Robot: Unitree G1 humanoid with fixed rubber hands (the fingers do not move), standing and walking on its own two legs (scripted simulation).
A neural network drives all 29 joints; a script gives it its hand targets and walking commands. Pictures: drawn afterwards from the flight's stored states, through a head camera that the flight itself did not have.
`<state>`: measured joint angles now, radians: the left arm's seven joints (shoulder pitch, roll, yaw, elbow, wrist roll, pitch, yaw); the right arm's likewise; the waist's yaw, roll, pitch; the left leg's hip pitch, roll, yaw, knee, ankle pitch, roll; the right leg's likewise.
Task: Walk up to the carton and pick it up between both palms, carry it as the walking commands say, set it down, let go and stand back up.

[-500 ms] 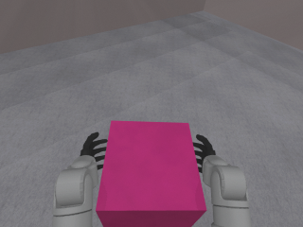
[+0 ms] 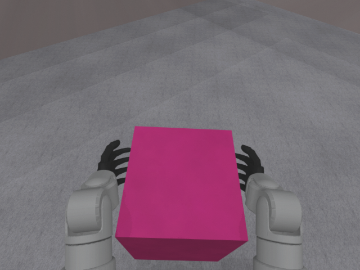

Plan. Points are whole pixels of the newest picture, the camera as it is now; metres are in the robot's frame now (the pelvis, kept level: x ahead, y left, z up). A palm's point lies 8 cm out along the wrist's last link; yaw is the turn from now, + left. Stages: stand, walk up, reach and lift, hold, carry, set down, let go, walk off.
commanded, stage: carry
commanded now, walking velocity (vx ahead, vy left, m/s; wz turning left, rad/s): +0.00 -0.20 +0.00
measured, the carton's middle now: (179, 199) +0.27 -0.01 +0.01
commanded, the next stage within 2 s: none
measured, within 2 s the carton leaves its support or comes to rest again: neither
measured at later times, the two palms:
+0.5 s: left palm (171, 215) +0.21 +0.01 +0.09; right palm (328, 219) +0.19 -0.28 +0.07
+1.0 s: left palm (207, 259) +0.13 -0.04 +0.10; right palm out of the picture +0.14 -0.33 +0.11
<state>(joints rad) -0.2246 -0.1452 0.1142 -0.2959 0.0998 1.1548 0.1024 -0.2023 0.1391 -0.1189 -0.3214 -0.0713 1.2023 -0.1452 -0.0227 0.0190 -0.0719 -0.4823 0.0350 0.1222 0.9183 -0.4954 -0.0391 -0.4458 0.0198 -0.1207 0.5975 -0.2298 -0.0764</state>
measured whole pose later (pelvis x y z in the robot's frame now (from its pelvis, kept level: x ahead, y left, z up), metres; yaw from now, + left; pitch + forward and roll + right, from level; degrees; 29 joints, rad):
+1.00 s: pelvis -0.14 -0.20 +0.02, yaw +0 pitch +5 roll -3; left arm -0.21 -0.14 0.12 -0.36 0.08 1.16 0.14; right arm -0.20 0.14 -0.10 -0.31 -0.08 1.16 -0.11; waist 0.04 -0.02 -0.05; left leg -0.37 0.12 0.10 0.52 -0.23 0.00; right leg -0.52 -0.03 -0.01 0.91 -0.37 0.04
